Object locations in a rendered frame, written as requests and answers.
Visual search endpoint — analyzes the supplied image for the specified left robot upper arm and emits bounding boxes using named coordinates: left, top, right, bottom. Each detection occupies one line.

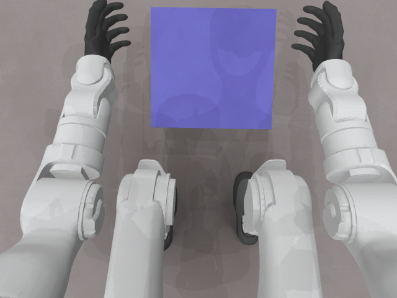
left=0, top=178, right=105, bottom=298

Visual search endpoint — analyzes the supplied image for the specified robot left forearm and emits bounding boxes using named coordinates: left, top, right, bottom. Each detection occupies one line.
left=20, top=55, right=118, bottom=232

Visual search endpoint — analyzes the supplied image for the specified robot left shin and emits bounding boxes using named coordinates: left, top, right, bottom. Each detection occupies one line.
left=116, top=160, right=170, bottom=239

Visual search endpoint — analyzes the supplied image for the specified robot right hand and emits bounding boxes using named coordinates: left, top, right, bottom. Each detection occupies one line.
left=291, top=1, right=345, bottom=72

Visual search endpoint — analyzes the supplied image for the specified right robot upper arm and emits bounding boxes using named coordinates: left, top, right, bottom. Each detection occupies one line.
left=323, top=183, right=397, bottom=298

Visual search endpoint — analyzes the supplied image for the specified left robot thigh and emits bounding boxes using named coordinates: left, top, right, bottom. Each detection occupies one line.
left=104, top=169, right=176, bottom=298

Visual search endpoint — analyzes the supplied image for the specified robot right forearm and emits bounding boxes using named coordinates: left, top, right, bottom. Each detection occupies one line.
left=308, top=59, right=397, bottom=185

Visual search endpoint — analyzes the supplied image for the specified carton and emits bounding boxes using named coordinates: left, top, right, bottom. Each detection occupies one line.
left=151, top=7, right=277, bottom=129

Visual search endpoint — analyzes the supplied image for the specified robot left hand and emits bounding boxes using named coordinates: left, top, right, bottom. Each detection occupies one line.
left=84, top=0, right=131, bottom=64

